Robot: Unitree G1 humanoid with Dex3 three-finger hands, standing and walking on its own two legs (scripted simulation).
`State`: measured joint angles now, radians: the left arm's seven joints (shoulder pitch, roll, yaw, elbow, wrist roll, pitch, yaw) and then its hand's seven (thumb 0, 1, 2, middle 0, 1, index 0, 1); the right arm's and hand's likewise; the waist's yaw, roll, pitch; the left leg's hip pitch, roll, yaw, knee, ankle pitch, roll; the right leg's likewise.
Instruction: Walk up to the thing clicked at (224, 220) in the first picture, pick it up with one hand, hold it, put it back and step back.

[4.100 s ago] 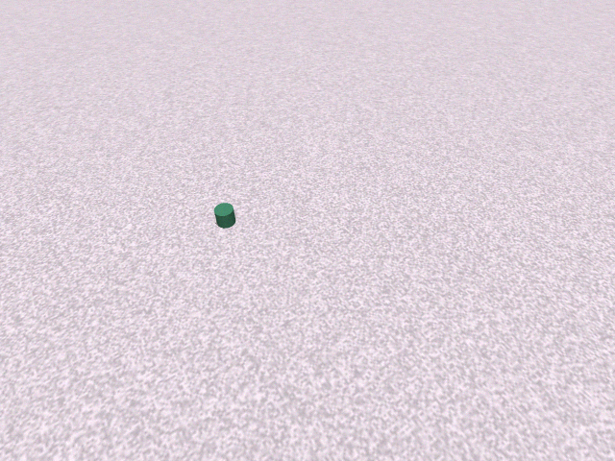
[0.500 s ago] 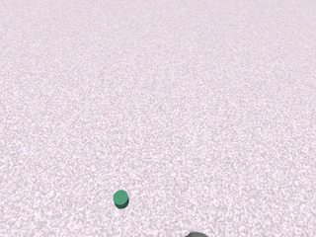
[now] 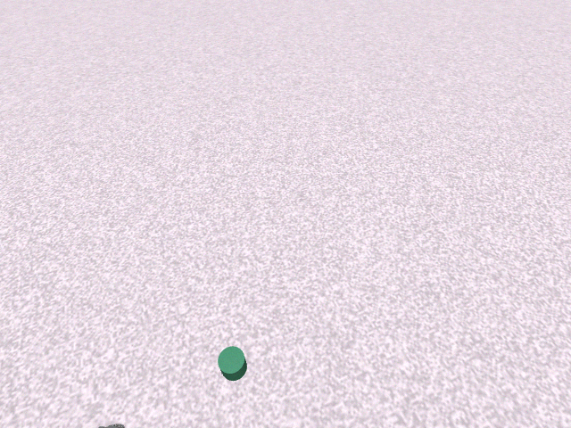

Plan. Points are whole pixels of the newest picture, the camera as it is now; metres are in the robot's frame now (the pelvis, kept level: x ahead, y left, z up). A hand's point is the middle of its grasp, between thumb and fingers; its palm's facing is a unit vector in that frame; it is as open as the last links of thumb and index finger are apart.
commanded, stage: walk up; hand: left
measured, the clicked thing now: (232, 363) +0.44 +0.21 -0.72
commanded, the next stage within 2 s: none
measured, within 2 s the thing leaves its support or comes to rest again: neither
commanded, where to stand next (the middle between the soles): +0.07 -0.01 m, yaw -2 degrees
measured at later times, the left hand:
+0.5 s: hand out of the picture +0.09 +0.27 -0.14, palm faces +0.01 -0.93 -0.36, open 7.4 cm
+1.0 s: hand out of the picture +0.12 +0.24 -0.14, palm faces +0.01 -0.95 -0.32, open 7.4 cm
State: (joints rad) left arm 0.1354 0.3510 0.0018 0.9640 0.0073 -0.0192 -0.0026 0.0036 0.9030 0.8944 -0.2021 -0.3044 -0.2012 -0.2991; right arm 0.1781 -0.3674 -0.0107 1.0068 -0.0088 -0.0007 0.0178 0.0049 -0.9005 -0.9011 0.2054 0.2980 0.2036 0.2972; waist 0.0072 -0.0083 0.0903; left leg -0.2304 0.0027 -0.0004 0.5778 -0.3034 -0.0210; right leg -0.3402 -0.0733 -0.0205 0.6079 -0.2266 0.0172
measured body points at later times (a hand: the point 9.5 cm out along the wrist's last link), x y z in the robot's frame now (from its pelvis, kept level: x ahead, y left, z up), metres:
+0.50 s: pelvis +0.03 +0.00 +0.02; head +0.04 +0.00 +0.47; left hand +0.09 +0.31 -0.11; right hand +0.13 -0.30 -0.12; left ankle +0.01 +0.14 -0.73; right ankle +0.06 -0.13 -0.73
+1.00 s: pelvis +0.03 -0.01 +0.02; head +0.04 -0.01 +0.47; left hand +0.12 +0.29 -0.11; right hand +0.11 -0.32 -0.11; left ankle +0.01 +0.14 -0.73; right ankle +0.06 -0.13 -0.73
